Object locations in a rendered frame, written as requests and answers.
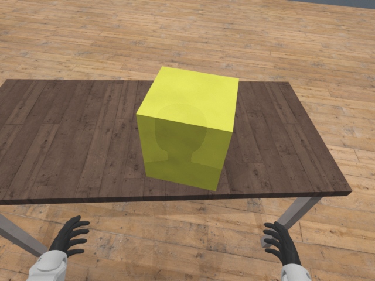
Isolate carton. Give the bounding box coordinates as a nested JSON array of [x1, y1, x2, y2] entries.
[[136, 66, 239, 191]]

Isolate left robot forearm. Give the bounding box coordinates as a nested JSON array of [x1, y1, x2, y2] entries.
[[26, 250, 67, 281]]

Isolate right robot forearm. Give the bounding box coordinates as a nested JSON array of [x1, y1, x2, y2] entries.
[[281, 264, 311, 281]]

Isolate robot left hand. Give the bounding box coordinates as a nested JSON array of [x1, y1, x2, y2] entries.
[[48, 215, 90, 257]]

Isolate robot right hand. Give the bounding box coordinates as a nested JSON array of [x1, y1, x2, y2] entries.
[[263, 221, 301, 266]]

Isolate table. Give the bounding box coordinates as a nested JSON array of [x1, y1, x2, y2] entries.
[[0, 79, 353, 257]]

